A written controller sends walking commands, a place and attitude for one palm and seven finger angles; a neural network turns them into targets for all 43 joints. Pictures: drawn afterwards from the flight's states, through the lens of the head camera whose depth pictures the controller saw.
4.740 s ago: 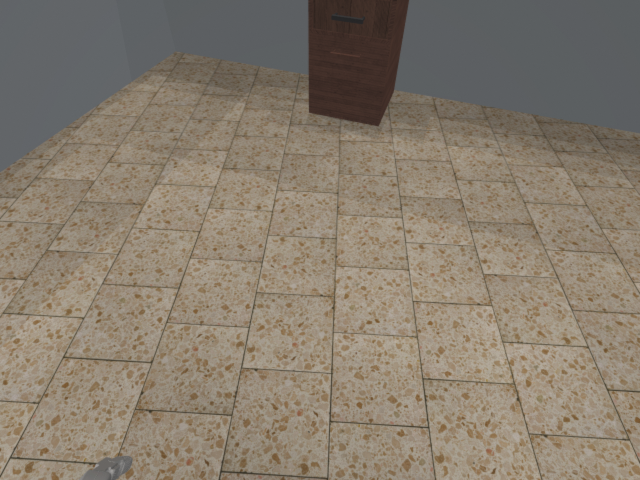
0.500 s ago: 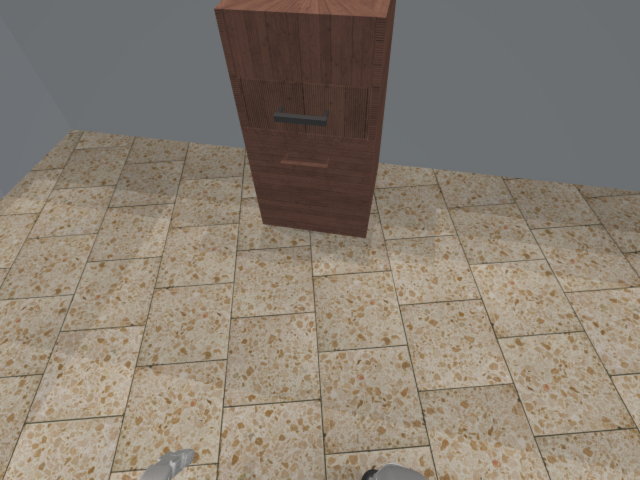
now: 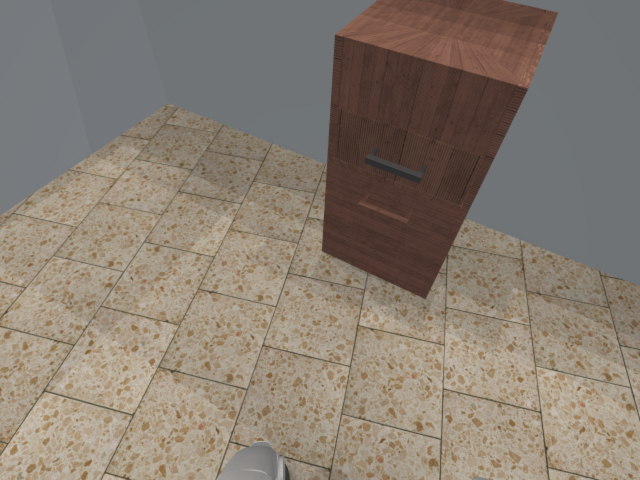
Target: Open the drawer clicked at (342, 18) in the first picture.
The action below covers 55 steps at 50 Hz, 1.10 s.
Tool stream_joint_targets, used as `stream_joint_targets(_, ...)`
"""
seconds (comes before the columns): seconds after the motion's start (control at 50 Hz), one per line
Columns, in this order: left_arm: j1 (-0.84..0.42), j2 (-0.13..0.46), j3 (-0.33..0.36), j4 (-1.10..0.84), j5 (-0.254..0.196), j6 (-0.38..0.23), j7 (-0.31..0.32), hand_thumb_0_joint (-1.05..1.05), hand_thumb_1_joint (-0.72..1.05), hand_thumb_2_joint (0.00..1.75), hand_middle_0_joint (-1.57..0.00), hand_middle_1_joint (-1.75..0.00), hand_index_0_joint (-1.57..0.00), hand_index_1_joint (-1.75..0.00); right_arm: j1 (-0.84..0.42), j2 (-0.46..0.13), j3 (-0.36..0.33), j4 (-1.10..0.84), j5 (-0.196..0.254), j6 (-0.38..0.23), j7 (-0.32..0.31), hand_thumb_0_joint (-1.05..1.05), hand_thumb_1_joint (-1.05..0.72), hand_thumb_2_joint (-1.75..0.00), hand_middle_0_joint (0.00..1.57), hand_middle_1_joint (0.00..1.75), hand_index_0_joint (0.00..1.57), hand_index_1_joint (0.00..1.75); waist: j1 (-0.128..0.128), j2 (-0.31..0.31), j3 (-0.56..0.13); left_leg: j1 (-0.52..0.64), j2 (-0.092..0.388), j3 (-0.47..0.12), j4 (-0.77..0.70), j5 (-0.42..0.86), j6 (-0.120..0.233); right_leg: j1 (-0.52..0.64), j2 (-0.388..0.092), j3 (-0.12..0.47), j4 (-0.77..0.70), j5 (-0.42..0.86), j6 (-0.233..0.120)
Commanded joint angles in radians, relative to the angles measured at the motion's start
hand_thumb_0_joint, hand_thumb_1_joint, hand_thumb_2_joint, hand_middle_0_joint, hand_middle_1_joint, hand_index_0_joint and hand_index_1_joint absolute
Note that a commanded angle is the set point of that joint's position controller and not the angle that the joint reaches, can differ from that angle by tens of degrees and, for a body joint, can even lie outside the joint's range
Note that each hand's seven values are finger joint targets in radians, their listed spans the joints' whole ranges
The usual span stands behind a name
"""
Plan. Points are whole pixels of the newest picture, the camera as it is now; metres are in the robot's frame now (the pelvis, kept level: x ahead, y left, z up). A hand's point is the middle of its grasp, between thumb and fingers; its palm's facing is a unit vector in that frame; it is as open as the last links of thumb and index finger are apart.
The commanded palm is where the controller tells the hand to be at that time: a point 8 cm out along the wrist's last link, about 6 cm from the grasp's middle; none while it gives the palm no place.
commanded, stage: turn to face it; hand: left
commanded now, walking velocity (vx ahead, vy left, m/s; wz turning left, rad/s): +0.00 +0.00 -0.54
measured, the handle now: (396, 163) +0.89 -0.11 -0.20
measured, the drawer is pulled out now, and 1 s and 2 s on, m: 0.00 0.00 0.00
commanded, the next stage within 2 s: take the last steps up to it in 0.62 s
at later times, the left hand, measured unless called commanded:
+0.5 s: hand (203, 457) +0.16 +0.19 -0.16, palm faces -0.13 -0.95 -0.29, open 7.4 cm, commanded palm none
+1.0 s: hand (221, 472) +0.15 +0.16 -0.17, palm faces -0.24 -0.96 -0.17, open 7.3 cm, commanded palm none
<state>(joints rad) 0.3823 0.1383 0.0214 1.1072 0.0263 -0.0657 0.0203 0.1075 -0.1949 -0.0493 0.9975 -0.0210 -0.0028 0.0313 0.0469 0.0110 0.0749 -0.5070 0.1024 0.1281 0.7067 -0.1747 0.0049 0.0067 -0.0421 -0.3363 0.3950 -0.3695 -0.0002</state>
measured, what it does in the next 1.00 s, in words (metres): steps on the spot, turning right: left foot, then right foot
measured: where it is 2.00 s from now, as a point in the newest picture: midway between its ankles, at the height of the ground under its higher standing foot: (364, 452)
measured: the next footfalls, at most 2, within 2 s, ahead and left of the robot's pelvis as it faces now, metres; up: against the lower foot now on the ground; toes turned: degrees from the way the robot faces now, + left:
left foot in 0.04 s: +0.15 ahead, +0.11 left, +0.00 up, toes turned +9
right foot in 0.50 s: +0.09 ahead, -0.12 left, +0.00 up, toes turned -20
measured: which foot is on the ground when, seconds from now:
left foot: up 0.00-0.02, down 0.04-0.50, up 0.52-0.94, down 0.96-1.00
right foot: down 0.00-0.04, up 0.06-0.48, down 0.50-0.98, up 1.00-1.00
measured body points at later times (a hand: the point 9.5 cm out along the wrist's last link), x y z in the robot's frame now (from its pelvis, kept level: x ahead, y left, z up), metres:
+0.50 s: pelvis +0.05 +0.00 -0.01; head +0.06 -0.03 +0.44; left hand +0.17 +0.24 -0.14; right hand +0.07 -0.25 -0.17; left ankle +0.12 +0.10 -0.73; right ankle +0.05 -0.11 -0.73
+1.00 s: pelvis +0.06 +0.00 +0.00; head +0.07 +0.01 +0.45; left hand +0.16 +0.21 -0.16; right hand +0.01 -0.24 -0.14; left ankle +0.07 +0.11 -0.74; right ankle +0.05 -0.10 -0.73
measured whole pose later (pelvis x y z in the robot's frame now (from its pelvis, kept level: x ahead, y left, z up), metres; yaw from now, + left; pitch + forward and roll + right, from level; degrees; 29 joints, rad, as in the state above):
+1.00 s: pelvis +0.06 +0.00 +0.00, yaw -19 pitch +0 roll -1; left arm 0.26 0.18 0.06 1.04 0.01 0.02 0.00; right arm 0.29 -0.17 -0.03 1.03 -0.02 -0.02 -0.02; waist 0.01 -0.02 0.00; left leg -0.18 0.05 0.09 0.51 -0.31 0.00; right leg -0.30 0.04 -0.04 0.58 -0.33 -0.04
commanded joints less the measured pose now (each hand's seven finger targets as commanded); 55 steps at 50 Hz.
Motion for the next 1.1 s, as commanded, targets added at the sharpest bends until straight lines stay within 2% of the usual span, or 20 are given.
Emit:
stream_joint_targets(0.0,0.061,0.145,0.014,-0.016,-0.012,-0.007,0.012,0.00,0.90,0.90,-0.20,-0.30,-0.20,-0.30,0.253,-0.069,-0.005,0.027,-0.014,-0.037,-0.025,0.00,-0.90,-0.90,0.20,0.30,0.20,0.30,-0.123,-0.028,-0.170,0.460,-0.013,0.002,-0.210,0.341,0.038,-0.117,-0.194,0.120,0.294,0.795,-0.028)
stream_joint_targets(0.04,0.095,0.076,-0.008,-0.041,-0.035,0.002,0.012,0.00,0.90,0.90,-0.20,-0.30,-0.20,-0.30,0.382,-0.226,-0.027,0.052,0.005,-0.040,-0.053,0.00,-0.90,-0.90,0.20,0.30,0.20,0.30,-0.149,0.265,-0.383,0.771,0.384,-0.348,-0.213,1.055,0.234,-0.411,-0.012,0.198,0.748,-0.298,0.028)
stream_joint_targets(0.06,0.061,0.100,0.008,-0.047,-0.031,0.016,0.020,0.00,0.90,0.90,-0.20,-0.30,-0.20,-0.30,0.318,-0.213,-0.021,0.043,0.008,-0.035,-0.057,0.00,-0.90,-0.90,0.20,0.30,0.20,0.30,-0.127,0.136,-0.310,0.669,0.389,-0.270,-0.245,0.965,0.250,-0.424,-0.038,0.289,0.812,-0.297,0.009)
stream_joint_targets(0.14,0.011,0.066,0.033,-0.033,-0.012,0.064,0.000,0.00,0.90,0.90,-0.20,-0.30,-0.20,-0.30,0.097,-0.109,0.005,-0.007,0.005,-0.042,-0.066,0.00,-0.90,-0.90,0.20,0.30,0.20,0.30,-0.045,0.095,-0.083,0.324,0.278,-0.080,-0.374,0.542,0.130,-0.430,-0.087,0.313,0.787,-0.089,0.039)
stream_joint_targets(0.26,0.001,0.046,0.063,-0.085,-0.003,0.118,-0.010,0.00,0.90,0.90,-0.20,-0.30,-0.20,-0.30,0.056,-0.102,-0.019,-0.040,-0.002,-0.018,-0.064,0.00,-0.90,-0.90,0.20,0.30,0.20,0.30,-0.027,0.138,-0.052,0.202,0.265,-0.020,-0.465,0.063,0.131,-0.427,-0.074,0.273,0.663,-0.013,0.054)
stream_joint_targets(0.38,-0.095,0.062,0.066,-0.164,0.000,0.110,-0.017,0.00,0.90,0.90,-0.20,-0.30,-0.20,-0.30,0.067,-0.145,-0.045,-0.043,-0.009,0.001,-0.055,0.00,-0.90,-0.90,0.20,0.30,0.20,0.30,-0.055,0.131,-0.064,0.271,0.302,-0.028,-0.422,-0.041,0.133,-0.384,-0.051,0.243,0.408,-0.033,0.044)
stream_joint_targets(0.44,-0.046,0.085,0.066,-0.165,0.002,0.096,-0.014,0.00,0.90,0.90,-0.20,-0.30,-0.20,-0.30,0.060,-0.151,-0.049,-0.047,-0.004,0.013,-0.047,0.00,-0.90,-0.90,0.20,0.30,0.20,0.30,-0.019,0.081,-0.088,0.214,0.265,0.010,-0.291,-0.085,0.077,-0.237,-0.017,0.223,0.187,0.099,0.029)
stream_joint_targets(0.46,-0.014,0.119,0.070,-0.162,0.006,0.089,-0.011,0.00,0.90,0.90,-0.20,-0.30,-0.20,-0.30,0.062,-0.130,-0.044,-0.052,-0.001,0.016,-0.044,0.00,-0.90,-0.90,0.20,0.30,0.20,0.30,0.000,-0.008,-0.085,0.160,0.213,0.068,-0.181,-0.130,0.028,-0.173,-0.044,0.268,0.069,0.173,0.014)
stream_joint_targets(0.48,-0.018,0.219,0.082,-0.171,0.017,0.072,0.000,0.00,0.90,0.90,-0.20,-0.30,-0.20,-0.30,0.085,-0.055,-0.030,-0.075,0.005,0.021,-0.040,0.00,-0.90,-0.90,0.20,0.30,0.20,0.30,-0.002,-0.315,-0.075,-0.003,0.077,0.147,0.056,-0.329,-0.046,-0.119,-0.259,0.583,-0.098,0.302,-0.065)
stream_joint_targets(0.5,-0.002,0.276,0.084,-0.174,0.003,0.072,0.005,0.00,0.90,0.90,-0.20,-0.30,-0.20,-0.30,0.021,-0.054,-0.020,-0.111,0.007,0.029,-0.041,0.00,-0.90,-0.90,0.20,0.30,0.20,0.30,0.032,-0.339,-0.069,-0.040,0.015,0.028,0.223,-0.450,-0.056,-0.193,-0.371,0.693,-0.139,0.444,-0.169)
stream_joint_targets(0.52,-0.030,0.259,0.079,-0.181,0.001,0.075,0.009,0.00,0.90,0.90,-0.20,-0.30,-0.20,-0.30,0.013,-0.059,-0.023,-0.108,0.007,0.039,-0.043,0.00,-0.90,-0.90,0.20,0.30,0.20,0.30,0.012,-0.217,-0.059,-0.028,0.022,-0.054,0.307,-0.400,-0.049,-0.233,-0.351,0.631,-0.138,0.392,-0.201)
stream_joint_targets(0.54,-0.087,0.232,0.082,-0.188,0.001,0.070,0.016,0.00,0.90,0.90,-0.20,-0.30,-0.20,-0.30,0.034,-0.061,-0.022,-0.096,0.004,0.043,-0.042,0.00,-0.90,-0.90,0.20,0.30,0.20,0.30,-0.016,-0.279,-0.066,-0.045,0.026,-0.070,0.344,-0.342,-0.048,-0.226,-0.297,0.616,-0.136,0.362,-0.179)
stream_joint_targets(0.64,-0.175,0.199,0.069,-0.211,-0.007,0.064,0.009,0.00,0.90,0.90,-0.20,-0.30,-0.20,-0.30,0.134,-0.075,-0.024,-0.031,0.002,0.041,-0.042,0.00,-0.90,-0.90,0.20,0.30,0.20,0.30,-0.056,-0.120,-0.109,0.001,0.001,-0.095,0.355,-0.171,-0.075,-0.185,-0.195,0.473,-0.101,0.379,-0.140)
stream_joint_targets(0.8,-0.098,0.211,0.077,-0.151,0.000,0.057,-0.003,0.00,0.90,0.90,-0.20,-0.30,-0.20,-0.30,0.110,-0.058,-0.012,-0.038,-0.004,0.017,-0.044,0.00,-0.90,-0.90,0.20,0.30,0.20,0.30,-0.001,-0.137,-0.092,0.069,-0.021,-0.073,0.078,-0.261,-0.068,-0.131,-0.215,0.606,-0.179,0.052,-0.191)
stream_joint_targets(0.9,-0.152,0.203,0.073,-0.132,-0.013,0.056,-0.011,0.00,0.90,0.90,-0.20,-0.30,-0.20,-0.30,0.283,-0.036,0.001,0.027,-0.001,-0.017,-0.047,0.00,-0.90,-0.90,0.20,0.30,0.20,0.30,-0.071,-0.108,-0.085,0.400,-0.056,-0.028,-0.280,-0.156,-0.029,-0.321,-0.142,0.564,-0.130,-0.154,-0.139)
stream_joint_targets(0.92,-0.163,0.168,0.066,-0.137,-0.019,0.057,-0.016,0.00,0.90,0.90,-0.20,-0.30,-0.20,-0.30,0.334,-0.060,-0.001,0.049,-0.001,-0.026,-0.054,0.00,-0.90,-0.90,0.20,0.30,0.20,0.30,-0.092,0.008,-0.073,0.517,-0.009,-0.094,-0.373,-0.187,-0.009,-0.444,-0.075,0.510,-0.036,-0.182,-0.095)
stream_joint_targets(0.94,-0.171,0.111,0.056,-0.154,-0.022,0.058,-0.025,0.00,0.90,0.90,-0.20,-0.30,-0.20,-0.30,0.379,-0.133,-0.020,0.055,-0.010,-0.028,-0.058,0.00,-0.90,-0.90,0.20,0.30,0.20,0.30,-0.113,0.251,-0.043,0.552,0.175,-0.357,-0.492,-0.415,0.057,-0.600,0.034,0.384,0.189,-0.190,-0.043)
stream_joint_targets(0.96,-0.228,0.098,0.051,-0.185,-0.015,0.056,-0.027,0.00,0.90,0.90,-0.20,-0.30,-0.20,-0.30,0.394,-0.185,-0.027,0.038,-0.013,-0.020,-0.062,0.00,-0.90,-0.90,0.20,0.30,0.20,0.30,-0.136,0.328,0.054,0.467,0.326,-0.542,-0.622,-0.573,0.139,-0.689,0.070,0.275,0.382,-0.161,-0.020)
stream_joint_targets(0.98,-0.262,0.125,0.060,-0.192,-0.003,0.056,-0.031,0.00,0.90,0.90,-0.20,-0.30,-0.20,-0.30,0.348,-0.173,-0.022,0.024,-0.013,-0.018,-0.062,0.00,-0.90,-0.90,0.20,0.30,0.20,0.30,-0.123,0.243,0.117,0.358,0.340,-0.551,-0.660,-0.596,0.170,-0.676,0.017,0.341,0.499,-0.105,-0.025)
stream_joint_targets(1.08,-0.187,0.094,0.058,-0.132,0.004,0.056,-0.051,0.00,0.90,0.90,-0.20,-0.30,-0.20,-0.30,0.302,-0.090,0.003,0.032,-0.003,-0.056,-0.067,0.00,-0.90,-0.90,0.20,0.30,0.20,0.30,-0.059,0.093,0.076,0.418,0.173,-0.241,-0.591,-0.160,0.117,-0.669,-0.021,0.319,0.651,0.103,0.008)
